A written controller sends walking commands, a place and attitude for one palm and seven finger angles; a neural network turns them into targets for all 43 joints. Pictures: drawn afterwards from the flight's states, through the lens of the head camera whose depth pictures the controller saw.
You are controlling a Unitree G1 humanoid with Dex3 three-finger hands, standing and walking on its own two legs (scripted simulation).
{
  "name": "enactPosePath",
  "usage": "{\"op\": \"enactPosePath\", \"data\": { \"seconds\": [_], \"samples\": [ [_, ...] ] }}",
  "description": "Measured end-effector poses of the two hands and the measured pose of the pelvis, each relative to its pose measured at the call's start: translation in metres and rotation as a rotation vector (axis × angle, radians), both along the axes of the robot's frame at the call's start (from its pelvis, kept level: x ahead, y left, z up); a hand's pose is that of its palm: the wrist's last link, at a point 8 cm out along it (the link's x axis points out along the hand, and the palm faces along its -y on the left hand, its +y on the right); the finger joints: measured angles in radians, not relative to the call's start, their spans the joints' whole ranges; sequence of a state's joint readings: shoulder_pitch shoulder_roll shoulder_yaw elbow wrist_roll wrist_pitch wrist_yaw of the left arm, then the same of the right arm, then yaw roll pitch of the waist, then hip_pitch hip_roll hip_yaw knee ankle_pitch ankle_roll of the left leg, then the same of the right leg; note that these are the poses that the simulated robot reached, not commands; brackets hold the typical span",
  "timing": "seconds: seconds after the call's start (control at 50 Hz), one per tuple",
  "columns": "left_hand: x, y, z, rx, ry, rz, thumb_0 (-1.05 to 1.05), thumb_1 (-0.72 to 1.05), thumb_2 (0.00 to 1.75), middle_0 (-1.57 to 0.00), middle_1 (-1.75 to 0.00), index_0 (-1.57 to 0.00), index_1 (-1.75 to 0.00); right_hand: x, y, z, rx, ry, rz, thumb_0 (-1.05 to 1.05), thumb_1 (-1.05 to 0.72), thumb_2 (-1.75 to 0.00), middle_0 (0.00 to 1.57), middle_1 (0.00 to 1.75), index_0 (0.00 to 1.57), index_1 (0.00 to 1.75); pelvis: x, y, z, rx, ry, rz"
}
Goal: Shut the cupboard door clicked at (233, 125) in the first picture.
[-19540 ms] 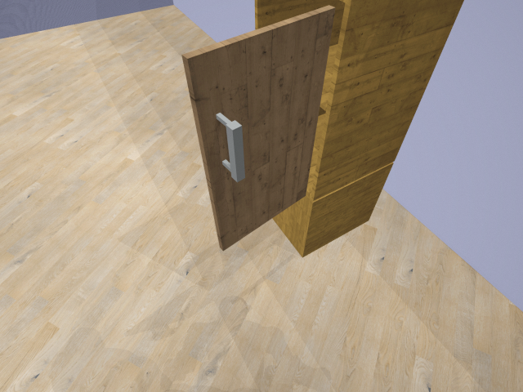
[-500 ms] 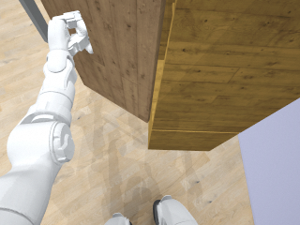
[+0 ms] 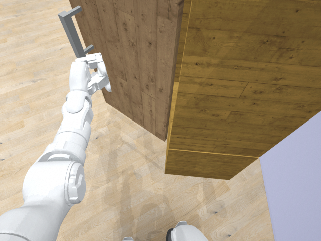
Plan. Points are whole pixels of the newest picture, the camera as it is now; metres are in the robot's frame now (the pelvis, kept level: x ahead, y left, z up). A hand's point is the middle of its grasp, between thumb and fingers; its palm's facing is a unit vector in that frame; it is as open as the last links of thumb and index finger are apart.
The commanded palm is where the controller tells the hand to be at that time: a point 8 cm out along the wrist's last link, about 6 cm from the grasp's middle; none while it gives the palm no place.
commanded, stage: pull the fist back off the door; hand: left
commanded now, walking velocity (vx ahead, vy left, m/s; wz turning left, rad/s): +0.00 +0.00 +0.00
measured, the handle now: (79, 33) +0.68 +0.18 +0.09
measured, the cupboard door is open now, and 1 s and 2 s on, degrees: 59 59 59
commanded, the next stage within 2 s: draw the hand back to the body in 0.08 s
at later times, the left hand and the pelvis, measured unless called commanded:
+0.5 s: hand (83, 91) +0.44 +0.14 +0.11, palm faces -0.02 -1.00 -0.01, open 3.1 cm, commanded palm +0.39 +0.20 +0.13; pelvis +0.01 +0.01 +0.01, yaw -2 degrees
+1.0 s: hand (16, 146) +0.30 +0.22 +0.16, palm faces +0.23 -0.95 -0.22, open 3.4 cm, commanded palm +0.25 +0.27 +0.18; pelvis +0.02 +0.02 +0.04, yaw +2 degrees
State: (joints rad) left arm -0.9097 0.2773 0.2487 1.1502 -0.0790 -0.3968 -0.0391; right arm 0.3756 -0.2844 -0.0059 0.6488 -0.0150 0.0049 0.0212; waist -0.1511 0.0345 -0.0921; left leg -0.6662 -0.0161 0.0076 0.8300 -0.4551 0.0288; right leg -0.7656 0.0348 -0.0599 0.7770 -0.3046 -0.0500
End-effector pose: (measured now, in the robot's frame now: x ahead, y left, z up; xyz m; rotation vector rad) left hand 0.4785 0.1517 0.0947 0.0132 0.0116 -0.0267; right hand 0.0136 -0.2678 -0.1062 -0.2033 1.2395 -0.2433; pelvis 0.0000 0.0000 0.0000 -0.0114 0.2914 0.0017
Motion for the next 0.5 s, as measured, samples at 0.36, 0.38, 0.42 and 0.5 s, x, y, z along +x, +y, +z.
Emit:
{"op": "enactPosePath", "data": {
  "seconds": [0.36, 0.38, 0.42, 0.5],
  "samples": [
    [-0.008, 0.015, 0.008, -0.006, -0.032, -0.001, 0.01, 0.90, 0.90, -1.30, -1.50, -1.30, -1.50, -0.024, 0.023, -0.006, 0.041, 0.005, -0.043, 0.01, -0.91, -0.90, 0.20, 0.30, 0.20, 0.30, -0.005, 0.008, 0.000, 0.007, -0.005, -0.031],
    [-0.013, 0.019, 0.008, -0.005, -0.031, -0.001, 0.01, 0.90, 0.90, -1.30, -1.50, -1.30, -1.50, -0.024, 0.024, -0.005, 0.045, 0.006, -0.052, 0.01, -0.91, -0.90, 0.20, 0.30, 0.20, 0.30, -0.003, 0.009, 0.002, 0.006, -0.013, -0.036],
    [-0.024, 0.028, 0.009, -0.005, -0.027, 0.003, 0.01, 0.90, 0.90, -1.30, -1.50, -1.30, -1.50, -0.023, 0.026, -0.001, 0.051, -0.001, -0.064, 0.01, -0.91, -0.90, 0.20, 0.30, 0.20, 0.30, 0.001, 0.009, 0.006, 0.005, -0.032, -0.042],
    [-0.055, 0.045, 0.018, 0.001, -0.047, 0.005, 0.01, 0.91, 0.90, -1.30, -1.50, -1.30, -1.50, -0.004, 0.027, 0.006, 0.051, -0.054, -0.061, 0.01, -0.91, -0.90, 0.20, 0.30, 0.20, 0.30, 0.007, 0.010, 0.014, -0.001, -0.079, -0.038]
  ]
}}
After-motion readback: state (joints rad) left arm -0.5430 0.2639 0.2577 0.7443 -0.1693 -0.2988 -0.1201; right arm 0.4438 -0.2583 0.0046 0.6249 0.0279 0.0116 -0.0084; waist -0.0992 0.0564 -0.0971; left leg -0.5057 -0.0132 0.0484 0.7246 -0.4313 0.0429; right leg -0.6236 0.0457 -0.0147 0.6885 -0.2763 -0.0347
